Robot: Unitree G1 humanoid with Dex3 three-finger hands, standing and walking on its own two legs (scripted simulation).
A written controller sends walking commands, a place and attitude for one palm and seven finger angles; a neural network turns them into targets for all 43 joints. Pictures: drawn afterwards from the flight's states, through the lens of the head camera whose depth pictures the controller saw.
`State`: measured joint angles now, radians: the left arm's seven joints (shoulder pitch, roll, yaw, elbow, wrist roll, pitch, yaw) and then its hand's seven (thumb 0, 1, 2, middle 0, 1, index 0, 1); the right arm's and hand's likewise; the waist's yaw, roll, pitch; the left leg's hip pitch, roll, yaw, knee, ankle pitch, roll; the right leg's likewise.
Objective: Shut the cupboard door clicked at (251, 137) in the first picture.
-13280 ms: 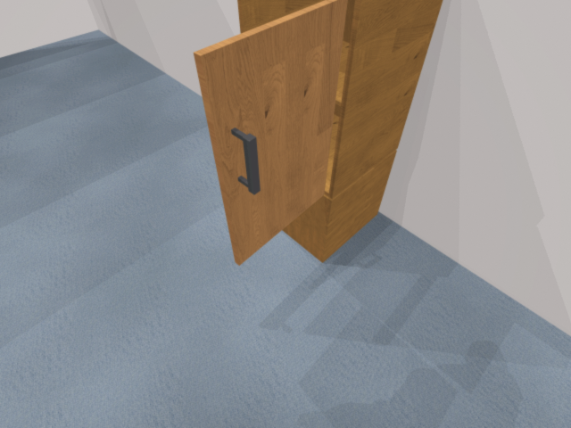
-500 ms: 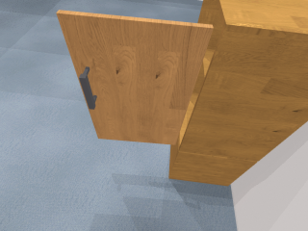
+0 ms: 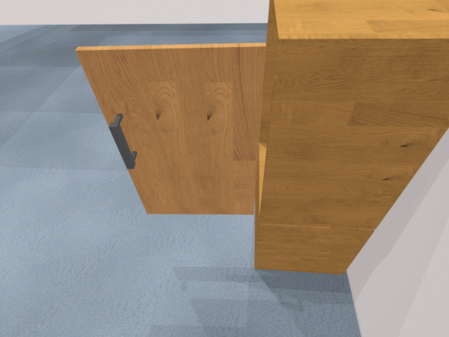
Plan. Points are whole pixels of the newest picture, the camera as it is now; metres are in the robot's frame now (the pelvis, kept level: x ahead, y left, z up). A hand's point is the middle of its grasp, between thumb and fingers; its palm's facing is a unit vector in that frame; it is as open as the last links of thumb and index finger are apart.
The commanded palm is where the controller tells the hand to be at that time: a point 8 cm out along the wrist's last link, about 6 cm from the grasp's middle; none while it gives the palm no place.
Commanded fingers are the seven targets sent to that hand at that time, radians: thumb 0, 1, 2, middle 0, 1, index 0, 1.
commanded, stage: come to a stop and stand still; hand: left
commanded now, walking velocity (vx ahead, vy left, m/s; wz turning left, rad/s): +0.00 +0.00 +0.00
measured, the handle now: (125, 142) +0.55 +0.28 +0.03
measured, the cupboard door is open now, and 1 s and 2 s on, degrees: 93 93 93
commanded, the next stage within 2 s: look again from close up in 0.18 s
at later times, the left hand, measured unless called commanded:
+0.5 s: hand out of the picture +0.03 +0.19 -0.17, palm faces -0.01 -0.97 -0.24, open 7.3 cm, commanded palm none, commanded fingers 0.00 0.90 0.90 -0.20 -0.30 -0.20 -0.30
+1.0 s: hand out of the picture +0.06 +0.21 -0.16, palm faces +0.00 -0.97 -0.26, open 7.3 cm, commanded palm none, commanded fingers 0.00 0.90 0.90 -0.20 -0.30 -0.20 -0.30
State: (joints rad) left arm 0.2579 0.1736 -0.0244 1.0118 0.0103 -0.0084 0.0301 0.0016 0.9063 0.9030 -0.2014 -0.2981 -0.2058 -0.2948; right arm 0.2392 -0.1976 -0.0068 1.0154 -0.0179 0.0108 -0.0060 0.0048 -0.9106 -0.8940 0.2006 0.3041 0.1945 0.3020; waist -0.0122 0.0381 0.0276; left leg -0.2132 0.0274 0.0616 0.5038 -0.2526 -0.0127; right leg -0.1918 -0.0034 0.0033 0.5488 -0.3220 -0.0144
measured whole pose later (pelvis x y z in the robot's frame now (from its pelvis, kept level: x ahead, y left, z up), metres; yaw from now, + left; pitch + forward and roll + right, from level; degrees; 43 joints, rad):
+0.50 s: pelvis +0.01 -0.01 +0.01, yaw +0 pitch -1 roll +1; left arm 0.25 0.22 -0.01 1.10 0.01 -0.02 0.02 0.00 0.91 0.90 -0.20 -0.30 -0.21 -0.29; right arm 0.23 -0.22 0.00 1.13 -0.01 -0.02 -0.02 0.01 -0.91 -0.89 0.20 0.30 0.19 0.30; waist 0.00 -0.01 0.04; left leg -0.18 0.05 0.06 0.43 -0.23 -0.03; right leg -0.16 0.02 0.00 0.47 -0.29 -0.03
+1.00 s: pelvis +0.03 +0.00 +0.00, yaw -1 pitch -1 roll +0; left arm 0.23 0.24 0.00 1.08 0.01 -0.01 0.02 0.00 0.91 0.90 -0.20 -0.30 -0.21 -0.29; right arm 0.18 -0.24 0.00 1.11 -0.02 -0.01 -0.01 0.00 -0.91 -0.89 0.20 0.30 0.20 0.30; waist 0.02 -0.01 0.02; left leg -0.17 0.04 0.07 0.45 -0.26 -0.02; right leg -0.14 0.01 0.01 0.46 -0.31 -0.01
